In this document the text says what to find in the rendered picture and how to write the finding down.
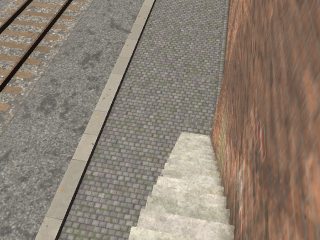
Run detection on stairs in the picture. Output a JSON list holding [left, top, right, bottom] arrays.
[[128, 132, 235, 240]]

